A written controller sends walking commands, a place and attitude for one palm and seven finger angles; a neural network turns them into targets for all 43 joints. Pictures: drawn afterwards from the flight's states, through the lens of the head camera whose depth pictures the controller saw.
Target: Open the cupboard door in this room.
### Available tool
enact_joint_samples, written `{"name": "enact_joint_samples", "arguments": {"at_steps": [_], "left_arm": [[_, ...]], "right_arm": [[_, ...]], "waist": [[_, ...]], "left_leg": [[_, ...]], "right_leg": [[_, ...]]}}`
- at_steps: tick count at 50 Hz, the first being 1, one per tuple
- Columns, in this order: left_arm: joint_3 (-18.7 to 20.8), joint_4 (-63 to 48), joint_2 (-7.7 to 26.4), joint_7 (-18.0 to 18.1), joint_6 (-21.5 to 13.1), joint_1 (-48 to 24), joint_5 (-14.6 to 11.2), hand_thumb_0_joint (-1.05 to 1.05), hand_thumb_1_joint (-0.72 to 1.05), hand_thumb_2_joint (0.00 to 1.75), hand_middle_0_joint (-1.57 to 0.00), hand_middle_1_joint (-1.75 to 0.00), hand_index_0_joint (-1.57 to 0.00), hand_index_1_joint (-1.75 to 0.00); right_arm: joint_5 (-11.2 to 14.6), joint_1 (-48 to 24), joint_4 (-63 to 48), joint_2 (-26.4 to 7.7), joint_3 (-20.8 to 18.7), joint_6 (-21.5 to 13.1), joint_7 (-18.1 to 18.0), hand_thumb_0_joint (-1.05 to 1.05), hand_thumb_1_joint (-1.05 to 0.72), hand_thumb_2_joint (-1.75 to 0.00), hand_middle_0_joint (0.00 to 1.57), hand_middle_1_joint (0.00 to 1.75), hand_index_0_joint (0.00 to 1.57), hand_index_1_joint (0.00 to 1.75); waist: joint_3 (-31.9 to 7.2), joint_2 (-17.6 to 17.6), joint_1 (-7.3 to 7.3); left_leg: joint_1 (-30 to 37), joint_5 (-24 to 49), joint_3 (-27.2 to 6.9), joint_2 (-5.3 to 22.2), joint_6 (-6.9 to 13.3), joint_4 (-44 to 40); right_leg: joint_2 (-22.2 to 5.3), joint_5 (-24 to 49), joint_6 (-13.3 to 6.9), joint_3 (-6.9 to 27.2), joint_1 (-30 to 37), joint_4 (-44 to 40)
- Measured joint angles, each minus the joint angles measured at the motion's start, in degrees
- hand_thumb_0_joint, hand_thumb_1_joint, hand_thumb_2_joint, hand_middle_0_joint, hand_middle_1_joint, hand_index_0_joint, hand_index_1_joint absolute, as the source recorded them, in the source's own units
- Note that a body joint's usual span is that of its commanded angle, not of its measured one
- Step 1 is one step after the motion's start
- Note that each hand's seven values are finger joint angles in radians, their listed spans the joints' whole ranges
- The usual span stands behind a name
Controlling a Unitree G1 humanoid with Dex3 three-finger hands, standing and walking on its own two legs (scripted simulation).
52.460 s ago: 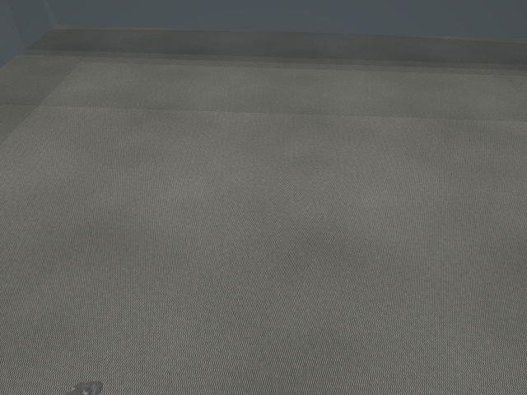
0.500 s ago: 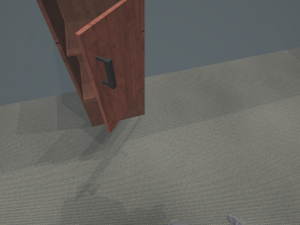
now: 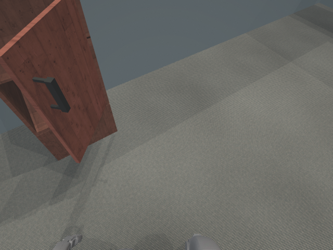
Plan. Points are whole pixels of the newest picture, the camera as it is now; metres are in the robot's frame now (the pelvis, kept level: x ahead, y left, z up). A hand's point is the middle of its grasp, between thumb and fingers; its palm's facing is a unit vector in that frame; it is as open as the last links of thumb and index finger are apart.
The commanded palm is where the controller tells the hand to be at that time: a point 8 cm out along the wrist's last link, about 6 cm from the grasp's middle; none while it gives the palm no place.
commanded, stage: walk to a spot facing it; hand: left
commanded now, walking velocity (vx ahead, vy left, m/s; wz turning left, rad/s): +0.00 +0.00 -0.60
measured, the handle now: (52, 95) +0.53 +0.39 -0.01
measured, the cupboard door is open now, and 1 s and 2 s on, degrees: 46 46 46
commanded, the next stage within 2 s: turn to face it in 2.00 s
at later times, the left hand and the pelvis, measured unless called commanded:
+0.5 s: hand (121, 222) +0.20 +0.14 -0.15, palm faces -0.31 -0.93 -0.19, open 7.4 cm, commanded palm none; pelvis +0.04 -0.03 +0.01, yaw -19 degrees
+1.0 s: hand (170, 185) +0.32 +0.00 -0.18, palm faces -0.55 -0.82 -0.14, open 7.4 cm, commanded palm none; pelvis +0.18 -0.12 +0.00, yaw -35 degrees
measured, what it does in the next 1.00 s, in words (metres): walks ahead, turning right: right foot, then left foot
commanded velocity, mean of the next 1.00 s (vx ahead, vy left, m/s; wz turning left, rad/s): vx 0.29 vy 0.00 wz -0.46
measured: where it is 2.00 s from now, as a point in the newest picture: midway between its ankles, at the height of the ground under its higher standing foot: (239, 190)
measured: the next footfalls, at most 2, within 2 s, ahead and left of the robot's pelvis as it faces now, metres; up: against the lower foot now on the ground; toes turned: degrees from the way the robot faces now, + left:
right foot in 0.10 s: +0.05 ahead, -0.14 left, +0.00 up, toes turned -6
left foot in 0.34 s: +0.09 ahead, +0.11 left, +0.00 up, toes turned -10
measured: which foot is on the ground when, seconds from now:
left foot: down 0.00-0.08, up 0.10-0.32, down 0.34-0.64, up 0.66-0.92, down 0.94-1.00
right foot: up 0.00-0.08, down 0.10-0.34, up 0.36-0.62, down 0.64-0.92, up 0.94-1.00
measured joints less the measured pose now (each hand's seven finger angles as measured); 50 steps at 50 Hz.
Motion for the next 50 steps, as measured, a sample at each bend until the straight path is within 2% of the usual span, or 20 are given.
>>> {"name": "enact_joint_samples", "arguments": {"at_steps": [3, 4, 5, 7, 10, 13, 17, 20, 23, 25, 29, 31, 32, 33, 36, 38, 42, 46, 48, 50], "left_arm": [[-0.5, -0.9, -0.6, -0.4, -0.9, -0.3, -0.3, 0.01, 0.91, 0.90, -0.20, -0.30, -0.20, -0.30], [-0.7, -1.3, -0.5, -0.4, -1.3, 0.0, -0.3, 0.01, 0.91, 0.90, -0.20, -0.30, -0.20, -0.30], [-0.8, -1.9, 0.2, -0.3, -2.0, 0.5, -0.2, 0.01, 0.90, 0.90, -0.20, -0.30, -0.20, -0.30], [-0.8, -1.3, -0.4, 0.5, -2.5, 0.0, -0.2, 0.01, 0.90, 0.90, -0.20, -0.30, -0.20, -0.30], [-0.8, -0.7, -1.3, 1.5, -1.9, 0.3, 0.2, 0.01, 0.90, 0.90, -0.20, -0.30, -0.20, -0.30], [-0.7, -0.1, -1.6, 1.8, -1.5, 1.4, 0.4, 0.01, 0.90, 0.90, -0.20, -0.30, -0.20, -0.30], [-0.6, 0.4, -2.0, 1.0, -1.0, 3.5, 0.3, 0.01, 0.90, 0.90, -0.21, -0.30, -0.20, -0.30], [-0.1, 0.9, -1.9, -0.1, -0.6, 3.6, 0.2, 0.01, 0.90, 0.90, -0.20, -0.30, -0.20, -0.30], [0.7, 0.9, -1.3, -1.3, -1.0, 2.2, 0.7, 0.01, 0.90, 0.90, -0.20, -0.30, -0.20, -0.30], [0.8, 0.4, -1.3, -1.9, -1.4, 1.1, 0.7, 0.01, 0.91, 0.90, -0.20, -0.30, -0.20, -0.30], [0.3, -0.1, -1.3, -2.4, -1.9, -1.1, 0.5, 0.01, 0.91, 0.90, -0.20, -0.29, -0.19, -0.30], [0.1, -0.4, -1.0, -2.5, -2.4, -2.1, 0.5, 0.01, 0.91, 0.90, -0.20, -0.29, -0.19, -0.30], [-0.1, -0.8, -0.5, -2.5, -3.0, -2.4, 0.5, 0.01, 0.91, 0.90, -0.20, -0.29, -0.19, -0.30], [0.0, -1.2, 0.0, -2.2, -4.1, -2.6, 0.4, 0.01, 0.90, 0.90, -0.20, -0.30, -0.19, -0.30], [-0.2, -0.8, -1.3, -0.4, -5.3, -2.3, -0.1, 0.01, 0.91, 0.90, -0.20, -0.29, -0.20, -0.30], [-0.5, 0.0, -2.0, 0.4, -5.1, -0.7, 0.2, 0.01, 0.91, 0.90, -0.20, -0.29, -0.20, -0.30], [-0.9, 2.7, -3.2, 0.7, -4.9, 2.6, 0.6, 0.01, 0.90, 0.90, -0.20, -0.30, -0.20, -0.30], [-1.0, 4.6, -4.3, 0.2, -4.6, 5.6, 0.4, 0.01, 0.90, 0.90, -0.20, -0.30, -0.20, -0.30], [-1.0, 5.1, -4.6, 0.0, -4.2, 6.7, 0.1, 0.01, 0.90, 0.90, -0.21, -0.30, -0.20, -0.30], [-0.6, 6.0, -4.0, -0.1, -3.8, 6.2, 0.5, 0.01, 0.90, 0.90, -0.20, -0.30, -0.20, -0.30]], "right_arm": [[0.1, 1.3, 0.5, -0.3, 0.1, 0.4, 0.3, 0.00, -0.90, -0.90, 0.21, 0.30, 0.20, 0.30], [0.4, 1.8, 0.4, -0.4, 0.0, 0.5, 0.4, 0.00, -0.90, -0.90, 0.21, 0.30, 0.20, 0.30], [0.7, 2.4, 0.2, -0.1, -0.1, 0.8, 0.6, 0.00, -0.90, -0.90, 0.21, 0.30, 0.21, 0.30], [1.4, 0.7, 0.9, -0.7, -0.6, 2.0, 0.5, 0.00, -0.90, -0.90, 0.21, 0.30, 0.21, 0.30], [1.7, -1.8, 1.3, -0.9, -1.2, 2.8, 0.3, 0.00, -0.90, -0.90, 0.21, 0.30, 0.20, 0.30], [1.7, -2.9, 0.4, 0.0, -1.2, 2.2, 0.6, 0.00, -0.90, -0.90, 0.20, 0.30, 0.20, 0.30], [1.3, -1.9, -1.2, 0.6, -0.7, 0.2, 1.1, 0.00, -0.90, -0.90, 0.20, 0.30, 0.20, 0.30], [0.2, -0.1, -1.1, 1.1, -0.2, -1.8, 0.8, 0.00, -0.90, -0.90, 0.20, 0.30, 0.20, 0.30], [-0.1, 3.0, 0.3, 1.9, 0.3, -2.5, 0.9, 0.00, -0.90, -0.90, 0.21, 0.30, 0.20, 0.30], [-0.2, 4.8, 1.4, 2.0, 0.5, -2.6, 0.8, 0.00, -0.90, -0.90, 0.21, 0.30, 0.20, 0.30], [-0.3, 7.4, 3.3, 1.6, 0.4, -2.5, 1.2, 0.00, -0.90, -0.90, 0.21, 0.30, 0.20, 0.30], [-0.2, 8.7, 3.9, 1.1, 0.2, -2.2, 1.4, 0.00, -0.90, -0.90, 0.21, 0.30, 0.21, 0.30], [0.0, 9.8, 4.0, 1.1, 0.2, -2.0, 1.6, 0.00, -0.90, -0.90, 0.21, 0.30, 0.21, 0.30], [0.5, 9.9, 4.5, 1.1, 0.2, -1.4, 1.8, 0.00, -0.90, -0.90, 0.21, 0.30, 0.21, 0.30], [1.0, 6.1, 6.3, -0.2, -0.6, 0.6, 2.1, 0.01, -0.90, -0.90, 0.21, 0.30, 0.20, 0.30], [0.8, 3.2, 6.0, -0.3, -1.1, 0.7, 2.2, 0.01, -0.90, -0.90, 0.20, 0.30, 0.20, 0.30], [0.6, -0.8, 3.3, 0.9, -1.3, -0.7, 2.5, 0.01, -0.91, -0.90, 0.20, 0.30, 0.20, 0.30], [0.6, -2.2, 1.2, 1.9, -0.9, -3.0, 2.6, 0.00, -0.91, -0.90, 0.20, 0.30, 0.20, 0.30], [0.0, -2.1, 0.6, 2.2, -0.6, -4.3, 2.1, 0.00, -0.91, -0.90, 0.20, 0.30, 0.20, 0.30], [-0.4, -1.3, 0.8, 3.5, -0.2, -4.7, 1.8, 0.00, -0.91, -0.90, 0.20, 0.30, 0.20, 0.30]], "waist": [[0.2, 1.8, -0.03], [-0.1, 1.9, -0.11], [-0.9, 0.5, -0.21], [0.1, 1.3, -0.28], [0.9, 1.4, -0.49], [0.3, -0.2, -0.32], [-2.1, -0.6, -0.14], [-2.6, 0.4, -0.77], [-2.7, -0.1, -0.67], [-2.5, 0.3, -0.39], [-1.8, 1.5, -1.13], [-1.5, 2.1, -1.88], [-1.7, 1.5, -2.27], [-1.8, 0.4, -1.96], [-0.1, 1.7, -2.10], [-0.4, 1.6, -2.26], [-1.7, -0.1, -1.89], [-2.8, -0.8, -0.87], [-3.5, -0.2, -0.75], [-3.4, -1.2, -0.90]], "left_leg": [[0.8, -0.4, 1.2, 2.5, -1.2, 0.1], [0.4, -1.3, 1.7, 3.0, -1.7, 1.5], [-1.0, -2.6, 2.8, 2.5, -1.7, 4.7], [-4.8, -10.2, 0.2, 1.8, -1.3, 15.0], [-8.6, -11.5, -1.9, -0.6, -1.0, 24.0], [-7.9, -10.3, -1.0, -2.7, -0.9, 19.1], [-1.5, -7.9, -0.2, -3.9, 0.6, 1.6], [-0.8, 0.0, 0.5, -2.0, 2.1, 0.3], [2.7, 0.4, 2.2, -0.7, 1.2, -3.7], [5.1, 1.0, 3.5, 0.4, 0.2, -6.7], [8.6, -0.4, 6.5, 2.9, -1.6, -8.0], [9.1, -3.2, 7.5, 4.7, -2.8, -4.9], [7.7, -5.3, 7.8, 5.2, -2.5, -0.4], [5.0, -9.0, 7.2, 4.9, -1.9, 7.5], [-4.8, -12.1, 0.6, 3.3, -0.8, 27.9], [-9.2, -9.0, -0.4, 2.4, -0.6, 30.1], [-11.6, -3.7, 0.3, 0.8, -0.5, 18.9], [-6.2, 0.5, 1.7, -1.2, 0.1, 2.2], [-5.3, 3.3, 1.6, -0.8, 1.9, 1.2], [-4.1, 1.7, 2.7, -0.9, 2.5, 2.5]], "right_leg": [[-0.2, 3.7, -0.7, -2.9, 5.1, -10.3], [-0.4, 8.3, -1.3, -3.1, 7.6, -15.7], [-1.3, 12.9, -2.7, -1.4, 9.4, -20.1], [-0.2, 11.8, -3.6, -0.1, 8.1, -17.9], [0.8, 11.7, -3.4, 2.2, 8.4, -19.0], [1.0, 13.5, -3.2, 5.1, 9.0, -21.4], [2.5, 10.6, -3.3, 7.8, 7.6, -19.5], [2.3, 1.4, -2.5, 3.9, 2.3, -5.7], [-0.7, 4.6, -1.6, 0.3, -2.1, 3.9], [-2.7, 6.9, -1.1, -1.3, -3.3, 2.8], [-4.1, 7.8, -1.4, -4.1, -1.2, -8.5], [-3.5, 8.9, -2.2, -5.5, 2.2, -15.0], [-3.6, 7.7, -3.5, -5.1, 4.7, -19.0], [-3.9, 13.5, -4.2, -4.3, 4.8, -20.1], [-2.0, 13.9, -4.2, -3.7, 4.9, -16.7], [-0.9, 13.2, -3.7, -2.6, 6.7, -19.2], [0.1, 14.4, -3.6, 0.3, 10.7, -25.0], [0.7, 11.2, -3.0, 2.6, 13.4, -24.2], [0.8, 4.3, -3.7, 2.2, 10.5, -15.1], [-0.3, 2.1, -3.9, 1.5, 5.8, -2.1]]}}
